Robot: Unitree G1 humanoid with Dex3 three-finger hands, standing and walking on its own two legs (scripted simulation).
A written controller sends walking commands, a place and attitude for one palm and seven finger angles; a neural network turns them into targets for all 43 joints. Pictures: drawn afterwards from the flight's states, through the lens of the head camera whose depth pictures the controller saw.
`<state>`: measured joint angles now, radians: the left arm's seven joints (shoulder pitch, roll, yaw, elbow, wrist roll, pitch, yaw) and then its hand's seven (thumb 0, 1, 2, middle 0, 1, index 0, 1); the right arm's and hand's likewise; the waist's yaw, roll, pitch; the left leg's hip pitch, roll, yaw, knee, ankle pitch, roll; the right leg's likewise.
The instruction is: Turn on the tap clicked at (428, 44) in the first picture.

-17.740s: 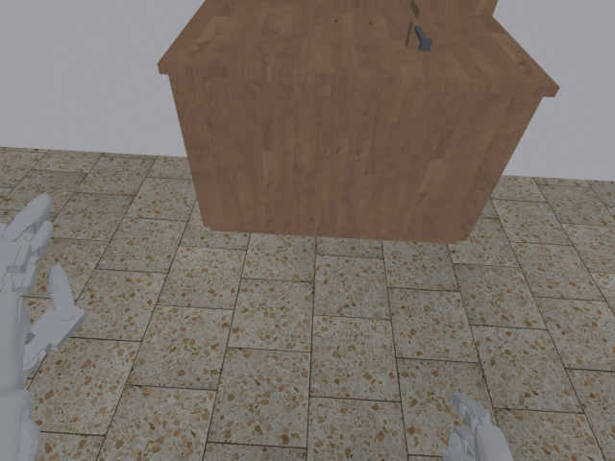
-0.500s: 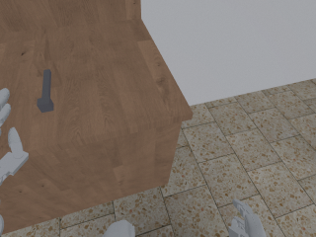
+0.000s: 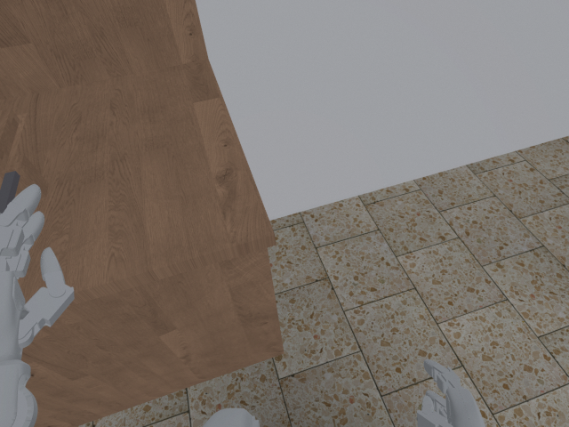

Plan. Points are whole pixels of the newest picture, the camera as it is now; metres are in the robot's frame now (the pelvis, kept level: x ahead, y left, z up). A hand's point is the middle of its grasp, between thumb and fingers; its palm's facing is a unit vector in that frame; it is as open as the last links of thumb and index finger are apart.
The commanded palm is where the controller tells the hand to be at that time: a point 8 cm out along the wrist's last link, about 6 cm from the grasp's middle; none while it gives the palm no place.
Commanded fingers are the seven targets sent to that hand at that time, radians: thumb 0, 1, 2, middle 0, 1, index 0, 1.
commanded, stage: come to a stop and stand still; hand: left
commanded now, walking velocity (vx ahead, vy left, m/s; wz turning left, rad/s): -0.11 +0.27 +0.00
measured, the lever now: out of the picture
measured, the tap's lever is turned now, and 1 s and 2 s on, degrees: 0 0 0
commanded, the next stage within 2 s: look again from close up in 0.72 s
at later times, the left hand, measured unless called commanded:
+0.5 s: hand out of the picture +0.17 +0.29 +0.17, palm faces +0.49 -0.81 -0.32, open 7.4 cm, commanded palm +0.12 +0.31 +0.18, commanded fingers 0.00 0.90 0.90 -0.20 -0.30 -0.20 -0.30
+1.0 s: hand out of the picture +0.22 +0.30 +0.19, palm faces +0.46 -0.82 -0.34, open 7.4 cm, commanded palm +0.14 +0.32 +0.18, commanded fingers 0.00 0.90 0.90 -0.20 -0.30 -0.20 -0.30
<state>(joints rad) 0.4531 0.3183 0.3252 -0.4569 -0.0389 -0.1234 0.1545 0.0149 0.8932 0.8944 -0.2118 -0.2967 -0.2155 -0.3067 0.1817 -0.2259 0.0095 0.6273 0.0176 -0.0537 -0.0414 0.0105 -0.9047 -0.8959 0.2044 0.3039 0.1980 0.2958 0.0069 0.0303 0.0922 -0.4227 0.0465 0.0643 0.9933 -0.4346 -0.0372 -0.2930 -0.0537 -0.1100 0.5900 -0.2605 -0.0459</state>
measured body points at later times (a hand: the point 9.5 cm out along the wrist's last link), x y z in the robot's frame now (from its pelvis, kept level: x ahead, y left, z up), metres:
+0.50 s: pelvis -0.03 +0.03 +0.00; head -0.03 +0.04 +0.45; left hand +0.14 +0.33 +0.18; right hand +0.15 -0.18 -0.08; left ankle -0.01 +0.13 -0.73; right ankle +0.04 -0.09 -0.73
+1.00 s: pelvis -0.02 +0.04 +0.01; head +0.00 +0.05 +0.45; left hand +0.19 +0.34 +0.21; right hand +0.15 -0.20 -0.07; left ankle -0.01 +0.13 -0.73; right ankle +0.04 -0.08 -0.73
